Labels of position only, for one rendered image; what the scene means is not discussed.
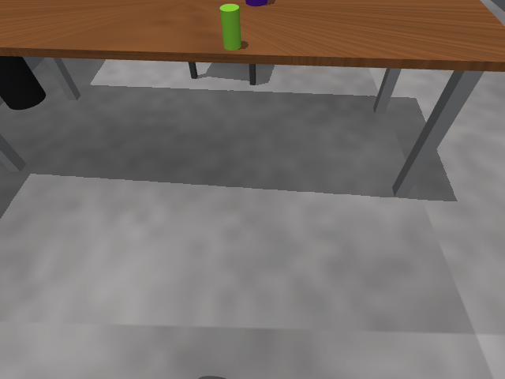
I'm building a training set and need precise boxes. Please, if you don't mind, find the table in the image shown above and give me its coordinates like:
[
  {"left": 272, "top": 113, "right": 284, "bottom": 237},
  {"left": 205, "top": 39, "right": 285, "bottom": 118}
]
[{"left": 0, "top": 0, "right": 505, "bottom": 197}]

